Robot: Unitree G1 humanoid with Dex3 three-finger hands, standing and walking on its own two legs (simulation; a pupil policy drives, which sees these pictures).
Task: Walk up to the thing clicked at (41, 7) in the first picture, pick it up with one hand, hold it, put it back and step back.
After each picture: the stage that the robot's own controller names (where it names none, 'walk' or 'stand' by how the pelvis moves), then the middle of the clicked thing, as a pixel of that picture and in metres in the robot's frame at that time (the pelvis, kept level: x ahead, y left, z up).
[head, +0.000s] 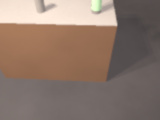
stand; (39, 3) +1.09 +0.30 -0.06
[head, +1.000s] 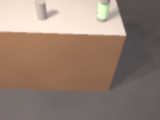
walk; (41, 10) +0.97 +0.25 -0.05
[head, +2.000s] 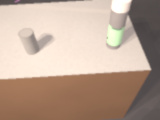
walk; (29, 41) +0.61 +0.25 -0.03
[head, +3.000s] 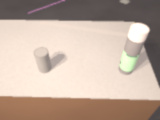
stand; (43, 60) +0.54 +0.21 -0.06
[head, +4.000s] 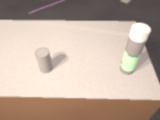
stand; (44, 60) +0.54 +0.20 -0.06
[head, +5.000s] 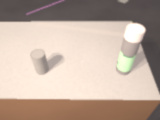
stand; (40, 62) +0.54 +0.22 -0.06
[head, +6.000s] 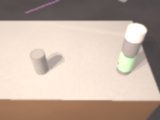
stand; (39, 62) +0.53 +0.22 -0.06
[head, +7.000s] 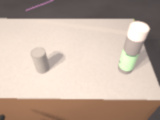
rise first; (40, 61) +0.53 +0.22 -0.06
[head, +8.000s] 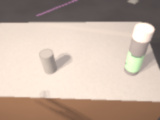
go down; (48, 61) +0.54 +0.21 -0.06
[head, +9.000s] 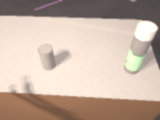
go down; (47, 57) +0.55 +0.20 -0.05
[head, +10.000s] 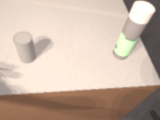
go down; (25, 48) +0.52 +0.19 -0.01
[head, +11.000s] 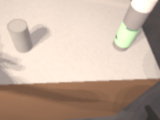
close in; (20, 36) +0.54 +0.20 +0.00
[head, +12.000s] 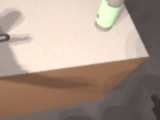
close; out of the picture +0.56 +0.22 +0.04
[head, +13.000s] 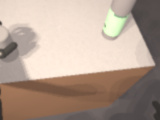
lift; (3, 45) +0.49 +0.20 +0.03
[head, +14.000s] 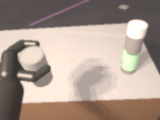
lift; (37, 67) +0.33 +0.15 +0.17
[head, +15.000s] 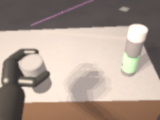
hold; (37, 74) +0.33 +0.16 +0.13
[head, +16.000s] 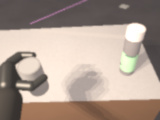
hold; (34, 77) +0.33 +0.16 +0.12
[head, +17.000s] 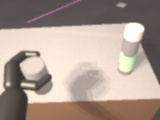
crouch; (38, 76) +0.33 +0.15 +0.12
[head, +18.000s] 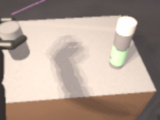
crouch; (15, 41) +0.46 +0.20 +0.15
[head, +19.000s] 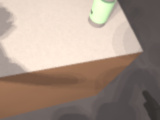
lower; out of the picture +0.55 +0.22 +0.04
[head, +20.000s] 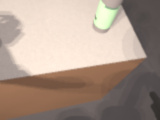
lower; out of the picture +0.52 +0.22 +0.03
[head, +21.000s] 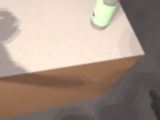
lower; out of the picture +0.53 +0.22 +0.04
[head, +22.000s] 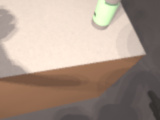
lower; out of the picture +0.54 +0.23 +0.04
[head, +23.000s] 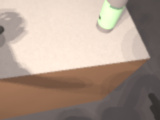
loosen; out of the picture +0.53 +0.21 +0.04
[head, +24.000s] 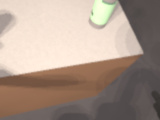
withdraw; out of the picture +0.53 +0.22 +0.04
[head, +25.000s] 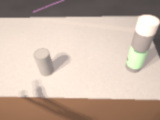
sink last; (44, 62) +0.50 +0.20 -0.02
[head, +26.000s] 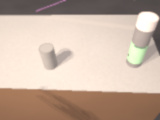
stand; (48, 57) +0.53 +0.20 -0.02
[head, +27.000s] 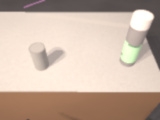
stand; (39, 57) +0.52 +0.21 -0.02
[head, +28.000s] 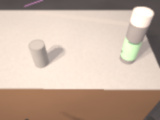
stand; (39, 54) +0.53 +0.21 -0.01
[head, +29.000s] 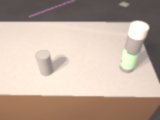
stand; (44, 63) +0.53 +0.20 -0.05
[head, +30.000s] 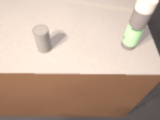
walk; (42, 39) +0.57 +0.18 -0.03
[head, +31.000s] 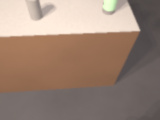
walk; (34, 7) +0.78 +0.26 -0.03
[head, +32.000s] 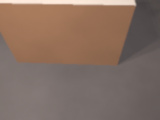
stand; out of the picture +1.13 +0.21 -0.03
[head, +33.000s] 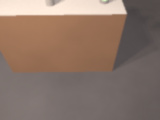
stand; out of the picture +1.12 +0.24 -0.05
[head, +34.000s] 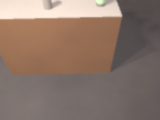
stand; (47, 0) +1.14 +0.25 -0.06
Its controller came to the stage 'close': yes
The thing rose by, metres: 0.21
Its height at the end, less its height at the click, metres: +0.00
